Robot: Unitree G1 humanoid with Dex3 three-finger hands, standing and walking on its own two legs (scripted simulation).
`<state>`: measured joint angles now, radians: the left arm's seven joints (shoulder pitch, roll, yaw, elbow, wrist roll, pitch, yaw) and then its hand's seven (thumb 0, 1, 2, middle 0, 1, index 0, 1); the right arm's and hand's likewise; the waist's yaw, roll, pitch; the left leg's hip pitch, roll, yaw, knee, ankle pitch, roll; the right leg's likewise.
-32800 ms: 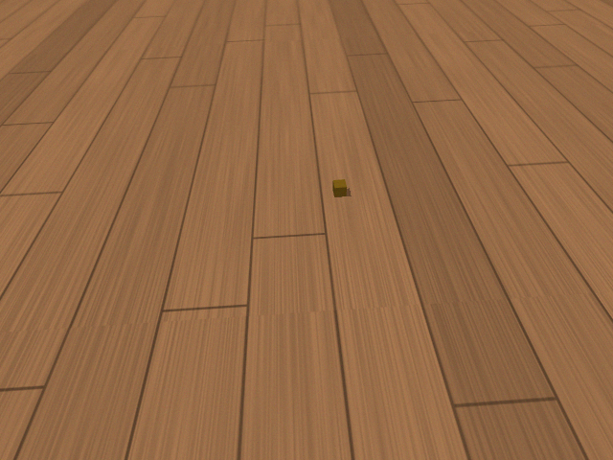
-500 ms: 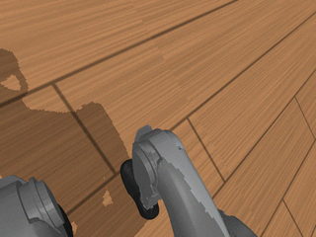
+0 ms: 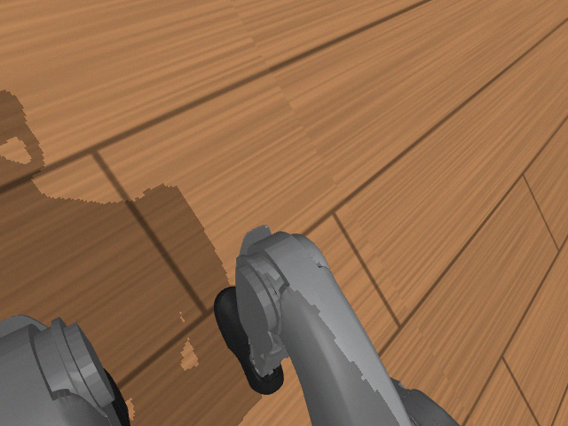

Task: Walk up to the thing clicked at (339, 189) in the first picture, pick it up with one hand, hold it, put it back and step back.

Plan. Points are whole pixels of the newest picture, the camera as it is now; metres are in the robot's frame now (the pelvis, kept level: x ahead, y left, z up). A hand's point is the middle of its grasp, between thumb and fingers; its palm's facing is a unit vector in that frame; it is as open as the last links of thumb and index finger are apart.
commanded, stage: open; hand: left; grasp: from above
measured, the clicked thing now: out of the picture +0.48 +0.38 -0.28
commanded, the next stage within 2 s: withdraw in 0.36 s
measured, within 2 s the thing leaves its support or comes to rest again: neither
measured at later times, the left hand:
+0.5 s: hand out of the picture +0.47 +0.36 -0.23, palm faces -0.40 -0.19 -0.90, open 14.4 cm
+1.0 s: hand out of the picture +0.47 +0.39 -0.09, palm faces -0.41 -0.10 -0.91, open 14.1 cm
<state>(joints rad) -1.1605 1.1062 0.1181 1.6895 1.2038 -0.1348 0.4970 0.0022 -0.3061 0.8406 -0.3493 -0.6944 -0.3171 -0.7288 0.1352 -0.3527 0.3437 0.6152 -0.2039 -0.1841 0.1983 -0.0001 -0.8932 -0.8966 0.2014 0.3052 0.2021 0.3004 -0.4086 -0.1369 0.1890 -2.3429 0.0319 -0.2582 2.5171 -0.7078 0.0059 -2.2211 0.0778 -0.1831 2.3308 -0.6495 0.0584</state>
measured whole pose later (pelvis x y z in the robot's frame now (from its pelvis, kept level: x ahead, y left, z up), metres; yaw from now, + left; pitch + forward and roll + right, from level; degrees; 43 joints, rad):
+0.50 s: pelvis +0.00 +0.00 +0.00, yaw +0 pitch +28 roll -15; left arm -1.16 1.12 0.13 1.70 1.20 -0.14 0.50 0.00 -0.57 1.06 -0.10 -0.93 -0.06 -0.97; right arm 0.13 -0.36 0.36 0.61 -0.21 -0.18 0.19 0.00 -0.89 -0.89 0.20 0.31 0.20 0.30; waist -0.42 -0.14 0.20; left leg -2.34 0.03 -0.26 2.51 -0.70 0.00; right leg -2.22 0.08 -0.19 2.33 -0.64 0.06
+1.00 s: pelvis +0.00 +0.00 +0.04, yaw +5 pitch +33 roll -12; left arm -1.03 0.91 0.03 1.18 1.15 -0.08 0.09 0.00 -0.52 1.00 -0.08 -0.99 -0.08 -0.99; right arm 0.17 -0.32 0.17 0.58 -0.11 0.02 0.15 0.00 -0.91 -0.90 0.20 0.31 0.20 0.30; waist -0.27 0.01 0.01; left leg -2.30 0.01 -0.18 2.37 -0.67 0.01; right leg -2.18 0.04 -0.13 2.24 -0.66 0.04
